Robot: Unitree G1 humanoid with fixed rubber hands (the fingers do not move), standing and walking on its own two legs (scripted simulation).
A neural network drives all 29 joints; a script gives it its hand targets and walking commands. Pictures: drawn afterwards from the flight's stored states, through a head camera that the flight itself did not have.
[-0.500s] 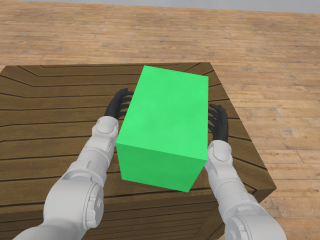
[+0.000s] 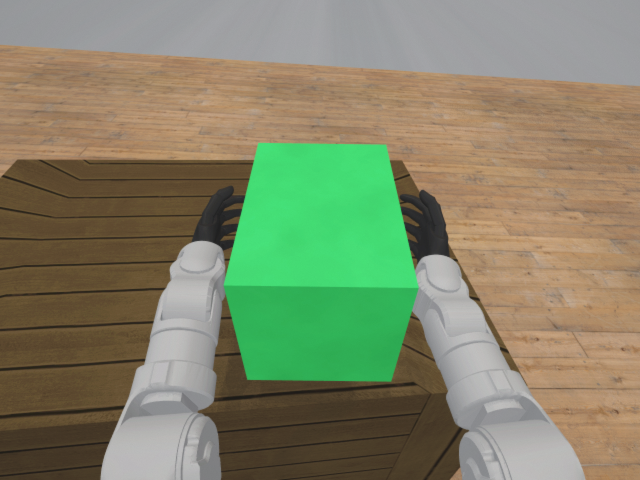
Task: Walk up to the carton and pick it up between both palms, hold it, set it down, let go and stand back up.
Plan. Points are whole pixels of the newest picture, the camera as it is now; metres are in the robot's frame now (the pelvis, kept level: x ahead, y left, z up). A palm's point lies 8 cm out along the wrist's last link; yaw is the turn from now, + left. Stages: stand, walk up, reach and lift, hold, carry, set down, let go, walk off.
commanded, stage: reach and lift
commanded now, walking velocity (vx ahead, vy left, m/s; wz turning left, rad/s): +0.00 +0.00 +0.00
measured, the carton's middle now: (320, 255) +0.40 -0.01 +0.10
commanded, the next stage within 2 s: hold in 1.32 s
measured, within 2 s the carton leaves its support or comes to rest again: neither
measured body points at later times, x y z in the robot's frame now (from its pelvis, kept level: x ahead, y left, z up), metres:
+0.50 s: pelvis -0.02 -0.01 +0.00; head -0.07 +0.01 +0.45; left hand +0.37 +0.14 +0.17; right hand +0.38 -0.15 +0.18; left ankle +0.02 +0.09 -0.75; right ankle +0.00 -0.13 -0.75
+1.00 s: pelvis +0.00 -0.02 +0.00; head -0.05 -0.01 +0.44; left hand +0.38 +0.13 +0.17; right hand +0.39 -0.16 +0.19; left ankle +0.02 +0.09 -0.75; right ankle +0.00 -0.13 -0.75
